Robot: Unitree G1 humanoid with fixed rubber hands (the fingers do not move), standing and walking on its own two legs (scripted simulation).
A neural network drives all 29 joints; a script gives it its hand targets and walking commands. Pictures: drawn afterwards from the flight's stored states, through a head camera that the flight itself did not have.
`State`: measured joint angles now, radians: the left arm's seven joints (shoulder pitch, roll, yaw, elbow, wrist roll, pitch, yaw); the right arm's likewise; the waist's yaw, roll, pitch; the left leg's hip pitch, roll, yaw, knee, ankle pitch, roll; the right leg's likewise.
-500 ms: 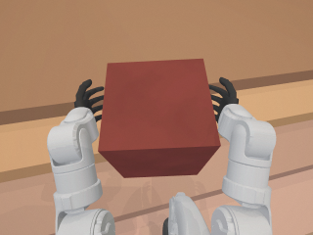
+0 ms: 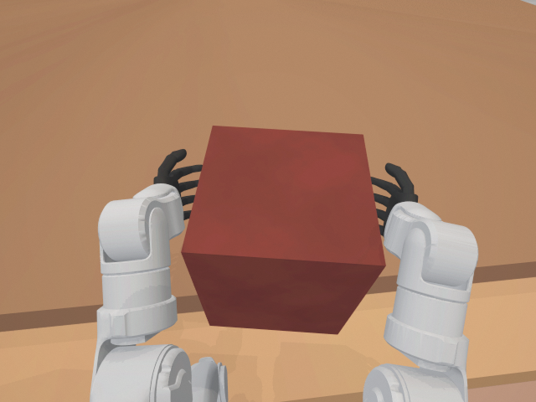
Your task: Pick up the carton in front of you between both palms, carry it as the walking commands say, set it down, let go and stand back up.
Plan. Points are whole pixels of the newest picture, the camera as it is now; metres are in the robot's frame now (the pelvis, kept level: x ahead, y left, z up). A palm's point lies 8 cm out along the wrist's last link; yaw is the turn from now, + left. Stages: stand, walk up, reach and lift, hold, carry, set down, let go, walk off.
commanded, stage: carry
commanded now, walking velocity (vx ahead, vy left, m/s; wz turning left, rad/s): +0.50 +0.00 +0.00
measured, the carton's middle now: (280, 238) +0.36 +0.00 +0.10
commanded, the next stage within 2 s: none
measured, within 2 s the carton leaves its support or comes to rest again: neither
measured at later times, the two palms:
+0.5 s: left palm (196, 57) +0.64 +0.16 +0.27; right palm (366, 49) +0.64 -0.14 +0.28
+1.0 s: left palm out of the picture +0.95 +0.16 +0.39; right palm out of the picture +0.95 -0.14 +0.37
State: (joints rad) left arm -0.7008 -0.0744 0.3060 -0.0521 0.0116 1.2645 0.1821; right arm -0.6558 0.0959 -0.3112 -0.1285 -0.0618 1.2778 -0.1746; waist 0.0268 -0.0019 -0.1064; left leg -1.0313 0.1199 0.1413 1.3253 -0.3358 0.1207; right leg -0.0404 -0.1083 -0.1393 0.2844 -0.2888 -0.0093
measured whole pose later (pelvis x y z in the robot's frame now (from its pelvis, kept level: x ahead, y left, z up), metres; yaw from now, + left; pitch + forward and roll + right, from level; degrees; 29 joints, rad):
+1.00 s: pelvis +0.61 +0.01 +0.21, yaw +0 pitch +4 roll +2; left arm -0.62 -0.09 0.29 -0.10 0.02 1.23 0.17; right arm -0.60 0.10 -0.28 -0.15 -0.04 1.24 -0.17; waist 0.02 0.00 -0.11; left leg -1.07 0.12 0.14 1.33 -0.34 0.11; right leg -0.03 -0.10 -0.08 0.28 -0.31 0.00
